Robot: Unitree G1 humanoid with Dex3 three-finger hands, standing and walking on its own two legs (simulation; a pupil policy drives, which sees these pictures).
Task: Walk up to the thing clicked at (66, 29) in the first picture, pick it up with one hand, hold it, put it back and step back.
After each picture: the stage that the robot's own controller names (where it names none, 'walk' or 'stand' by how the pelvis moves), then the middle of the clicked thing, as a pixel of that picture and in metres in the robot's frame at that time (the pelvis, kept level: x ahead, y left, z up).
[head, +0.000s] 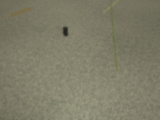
stand; (65, 31) +1.69 +0.19 -0.72
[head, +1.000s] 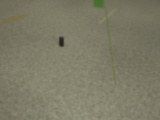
walk; (61, 41) +1.56 +0.16 -0.72
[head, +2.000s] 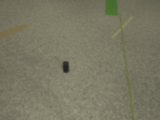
walk; (65, 67) +1.04 +0.13 -0.72
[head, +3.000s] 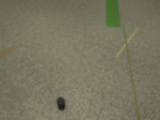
walk; (61, 103) +0.63 +0.16 -0.70
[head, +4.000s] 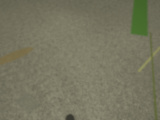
stand; out of the picture +0.45 +0.13 -0.69
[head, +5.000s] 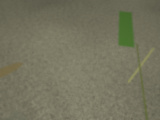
stand; out of the picture +0.40 +0.14 -0.72
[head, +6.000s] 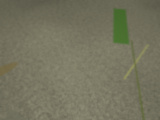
stand; out of the picture +0.40 +0.15 -0.73
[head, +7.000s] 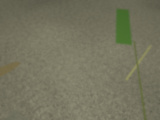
stand; out of the picture +0.40 +0.15 -0.73
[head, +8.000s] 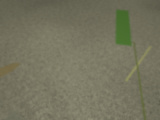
stand; out of the picture +0.39 +0.15 -0.73
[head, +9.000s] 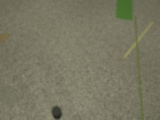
go down; (56, 113) +0.42 +0.14 -0.66
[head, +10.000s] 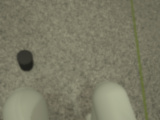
go down; (25, 61) +0.48 +0.20 -0.30
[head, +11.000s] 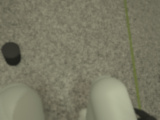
close in; (12, 54) +0.47 +0.22 -0.26
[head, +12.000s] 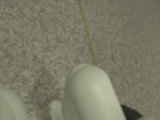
close; out of the picture +0.46 +0.25 -0.22
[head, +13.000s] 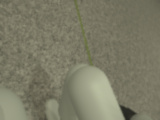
close; out of the picture +0.44 +0.25 -0.23
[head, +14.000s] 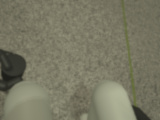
lift; (12, 70) +0.36 +0.23 -0.11
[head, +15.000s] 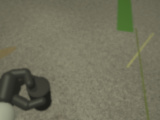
hold; (40, 94) +0.32 +0.15 +0.03
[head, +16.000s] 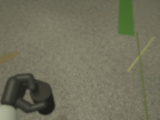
hold; (43, 99) +0.31 +0.14 +0.00
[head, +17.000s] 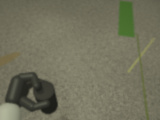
hold; (46, 98) +0.31 +0.14 +0.00
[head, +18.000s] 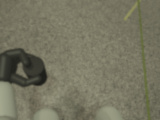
crouch; (36, 72) +0.40 +0.16 -0.08
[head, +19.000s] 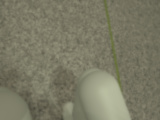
lower; out of the picture +0.45 +0.25 -0.20
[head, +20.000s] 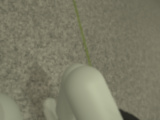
lower; out of the picture +0.44 +0.27 -0.24
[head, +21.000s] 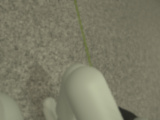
lower; out of the picture +0.44 +0.27 -0.24
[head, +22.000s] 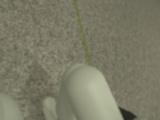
lower; out of the picture +0.45 +0.27 -0.24
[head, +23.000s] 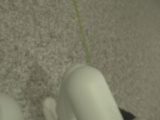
loosen; out of the picture +0.45 +0.26 -0.24
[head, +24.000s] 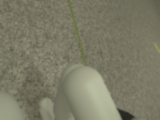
withdraw; out of the picture +0.44 +0.25 -0.24
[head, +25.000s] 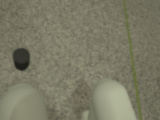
stand; (21, 60) +0.46 +0.21 -0.28
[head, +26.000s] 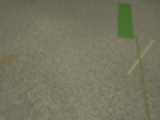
stand; out of the picture +0.40 +0.12 -0.65
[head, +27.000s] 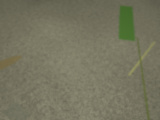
stand; out of the picture +0.42 +0.13 -0.66
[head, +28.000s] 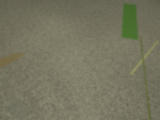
stand; out of the picture +0.42 +0.13 -0.67
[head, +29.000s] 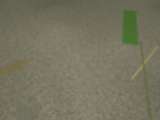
stand; out of the picture +0.43 +0.12 -0.72
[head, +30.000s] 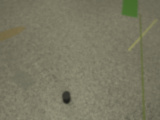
walk; (66, 97) +0.55 +0.10 -0.71
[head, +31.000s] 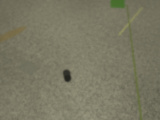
walk; (67, 75) +0.83 +0.18 -0.70
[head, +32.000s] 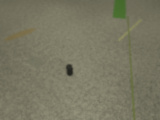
stand; (69, 70) +1.04 +0.15 -0.71
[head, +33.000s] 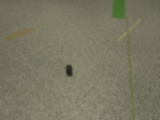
stand; (69, 70) +1.03 +0.13 -0.73
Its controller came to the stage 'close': yes
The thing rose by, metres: 0.71
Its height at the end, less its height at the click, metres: +0.00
